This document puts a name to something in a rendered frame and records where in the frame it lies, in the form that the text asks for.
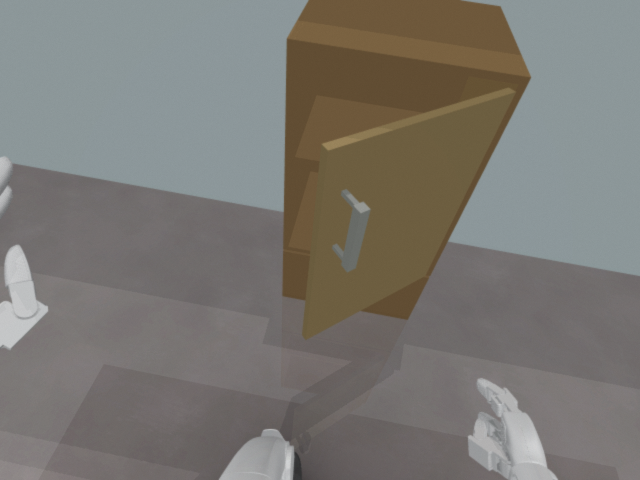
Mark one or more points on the robot left hand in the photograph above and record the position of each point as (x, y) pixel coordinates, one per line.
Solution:
(20, 316)

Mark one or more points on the handle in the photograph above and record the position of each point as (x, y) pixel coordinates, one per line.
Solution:
(356, 231)

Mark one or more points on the cupboard door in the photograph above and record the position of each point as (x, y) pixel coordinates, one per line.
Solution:
(413, 174)

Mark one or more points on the robot right hand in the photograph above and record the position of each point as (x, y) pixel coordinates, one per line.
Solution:
(511, 442)

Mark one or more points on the left robot shin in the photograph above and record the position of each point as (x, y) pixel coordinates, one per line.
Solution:
(272, 432)

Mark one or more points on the left robot thigh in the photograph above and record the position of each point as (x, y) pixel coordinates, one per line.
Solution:
(262, 458)

